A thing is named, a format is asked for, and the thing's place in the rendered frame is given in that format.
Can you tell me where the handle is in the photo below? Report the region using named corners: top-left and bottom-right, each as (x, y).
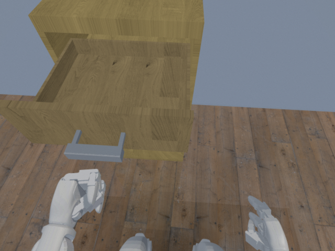
top-left (64, 130), bottom-right (126, 162)

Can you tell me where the cabinet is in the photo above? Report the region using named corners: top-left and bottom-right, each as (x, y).
top-left (28, 0), bottom-right (204, 162)

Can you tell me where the left robot forearm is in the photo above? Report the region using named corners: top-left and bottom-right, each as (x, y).
top-left (31, 224), bottom-right (76, 251)

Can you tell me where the robot left hand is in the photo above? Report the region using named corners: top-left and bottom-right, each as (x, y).
top-left (49, 169), bottom-right (106, 228)

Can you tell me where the robot left thigh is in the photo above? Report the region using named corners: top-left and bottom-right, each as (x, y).
top-left (119, 236), bottom-right (152, 251)

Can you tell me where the robot right hand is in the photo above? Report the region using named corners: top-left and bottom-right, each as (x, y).
top-left (245, 196), bottom-right (289, 251)

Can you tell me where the drawer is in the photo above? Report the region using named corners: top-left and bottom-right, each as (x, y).
top-left (0, 38), bottom-right (194, 153)

